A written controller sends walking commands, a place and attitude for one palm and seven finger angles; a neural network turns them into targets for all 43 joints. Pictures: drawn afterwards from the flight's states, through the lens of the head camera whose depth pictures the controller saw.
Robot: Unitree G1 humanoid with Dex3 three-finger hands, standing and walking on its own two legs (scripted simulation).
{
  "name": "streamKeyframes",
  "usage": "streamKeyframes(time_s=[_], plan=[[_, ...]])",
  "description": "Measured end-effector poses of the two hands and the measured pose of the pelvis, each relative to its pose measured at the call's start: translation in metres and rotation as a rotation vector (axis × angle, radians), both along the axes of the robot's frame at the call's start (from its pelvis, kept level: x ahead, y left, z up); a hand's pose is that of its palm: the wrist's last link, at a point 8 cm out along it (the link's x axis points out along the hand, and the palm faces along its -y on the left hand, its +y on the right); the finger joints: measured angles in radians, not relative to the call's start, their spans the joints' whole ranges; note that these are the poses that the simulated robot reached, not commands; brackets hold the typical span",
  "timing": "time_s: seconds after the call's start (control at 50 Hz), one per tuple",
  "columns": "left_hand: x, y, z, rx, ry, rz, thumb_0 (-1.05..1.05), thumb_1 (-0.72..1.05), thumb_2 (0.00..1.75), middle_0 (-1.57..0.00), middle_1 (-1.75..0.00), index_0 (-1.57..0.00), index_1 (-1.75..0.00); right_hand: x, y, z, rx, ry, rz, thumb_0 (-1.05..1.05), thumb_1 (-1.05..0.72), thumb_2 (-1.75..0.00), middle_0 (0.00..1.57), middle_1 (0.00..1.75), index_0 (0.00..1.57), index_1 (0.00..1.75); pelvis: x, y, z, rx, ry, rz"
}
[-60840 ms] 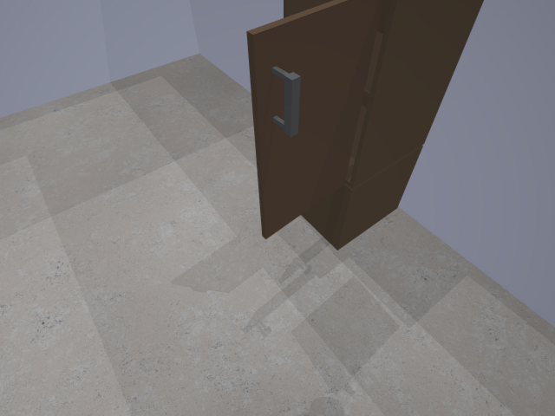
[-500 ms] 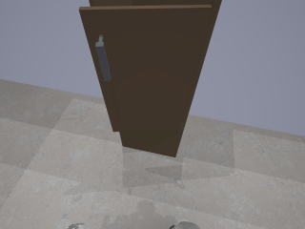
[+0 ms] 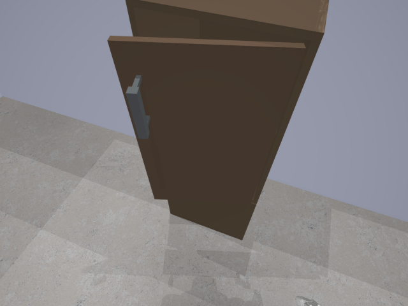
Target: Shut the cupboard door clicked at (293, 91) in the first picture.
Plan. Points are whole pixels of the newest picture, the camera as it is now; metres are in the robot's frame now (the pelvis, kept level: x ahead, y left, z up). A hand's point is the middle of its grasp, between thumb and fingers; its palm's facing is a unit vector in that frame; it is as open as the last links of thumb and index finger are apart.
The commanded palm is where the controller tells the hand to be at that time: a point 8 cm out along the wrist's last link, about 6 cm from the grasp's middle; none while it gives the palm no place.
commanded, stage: come to a stop and stand still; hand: left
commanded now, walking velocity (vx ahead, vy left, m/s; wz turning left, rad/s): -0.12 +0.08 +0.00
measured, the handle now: (140, 108) +0.46 +0.18 +0.12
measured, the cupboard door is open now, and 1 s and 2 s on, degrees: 18 18 18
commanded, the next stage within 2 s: look again from close up in 0.94 s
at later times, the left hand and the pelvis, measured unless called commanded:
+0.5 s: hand out of the picture +0.00 +0.24 -0.17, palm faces +0.00 -0.97 -0.24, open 7.4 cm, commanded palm none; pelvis -0.05 +0.05 +0.00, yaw -2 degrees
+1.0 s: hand out of the picture -0.10 +0.27 -0.17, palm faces -0.01 -0.98 -0.20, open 7.4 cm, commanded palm none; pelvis -0.08 +0.09 +0.00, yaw -1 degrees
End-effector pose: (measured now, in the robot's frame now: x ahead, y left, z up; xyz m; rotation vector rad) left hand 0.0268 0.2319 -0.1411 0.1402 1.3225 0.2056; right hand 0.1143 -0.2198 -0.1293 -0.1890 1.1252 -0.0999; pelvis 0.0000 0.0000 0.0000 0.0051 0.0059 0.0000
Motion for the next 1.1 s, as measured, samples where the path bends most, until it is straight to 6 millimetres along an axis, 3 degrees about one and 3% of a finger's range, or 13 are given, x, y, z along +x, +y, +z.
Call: streamKeyframes(time_s=[0.12, 0.28, 0.46, 0.54, 0.6, 0.78, 0.96, 1.1], plan=[[-0.011, 0.005, 0.013, 0.058, 0.000, -0.004, 0.00, 0.91, 0.90, -0.20, -0.30, -0.20, -0.30, -0.008, -0.020, -0.007, -0.002, 0.041, -0.022, 0.01, -0.90, -0.90, 0.20, 0.30, 0.20, 0.30, -0.006, -0.006, 0.001, 0.013, 0.003, 0.004], [-0.027, 0.011, 0.020, 0.051, 0.032, -0.027, 0.00, 0.90, 0.90, -0.20, -0.30, -0.20, -0.30, -0.055, -0.024, -0.004, -0.011, 0.138, -0.068, 0.01, -0.91, -0.90, 0.20, 0.30, 0.19, 0.29, -0.016, 0.001, 0.010, 0.031, 0.000, 0.002], [-0.031, 0.043, 0.004, 0.033, -0.048, -0.084, 0.00, 0.90, 0.90, -0.20, -0.30, -0.20, -0.30, -0.102, 0.015, -0.006, -0.027, 0.064, -0.099, 0.01, -0.91, -0.90, 0.20, 0.30, 0.19, 0.29, -0.043, 0.041, -0.003, -0.014, -0.027, -0.021], [-0.031, 0.060, 0.007, 0.023, -0.087, -0.103, 0.00, 0.90, 0.90, -0.20, -0.30, -0.20, -0.30, -0.128, 0.045, -0.005, -0.001, 0.067, -0.086, 0.01, -0.91, -0.90, 0.20, 0.30, 0.19, 0.29, -0.057, 0.058, -0.001, -0.013, -0.051, -0.037], [-0.034, 0.071, 0.011, 0.021, -0.098, -0.126, 0.00, 0.90, 0.90, -0.20, -0.30, -0.20, -0.30, -0.147, 0.056, -0.005, 0.002, 0.079, -0.099, 0.01, -0.93, -0.90, 0.20, 0.30, 0.20, 0.30, -0.067, 0.069, 0.001, -0.011, -0.050, -0.044], [-0.074, 0.094, 0.011, 0.024, -0.029, -0.111, 0.00, 0.90, 0.90, -0.20, -0.30, -0.20, -0.30, -0.194, 0.077, -0.009, 0.015, 0.182, -0.100, 0.01, -0.92, -0.90, 0.20, 0.30, 0.20, 0.30, -0.082, 0.087, 0.003, -0.008, -0.033, -0.034], [-0.121, 0.087, 0.005, -0.007, 0.097, -0.062, 0.00, 0.90, 0.90, -0.19, -0.30, -0.19, -0.30, -0.198, 0.079, -0.010, 0.012, 0.226, -0.091, 0.01, -0.91, -0.90, 0.20, 0.30, 0.20, 0.30, -0.080, 0.088, 0.004, -0.001, -0.028, -0.022], [-0.126, 0.070, 0.003, -0.039, 0.138, -0.053, 0.00, 0.90, 0.90, -0.20, -0.30, -0.20, -0.30, -0.176, 0.075, -0.009, 0.010, 0.205, -0.085, 0.01, -0.91, -0.90, 0.20, 0.30, 0.20, 0.30, -0.070, 0.084, 0.005, 0.003, -0.021, -0.026]])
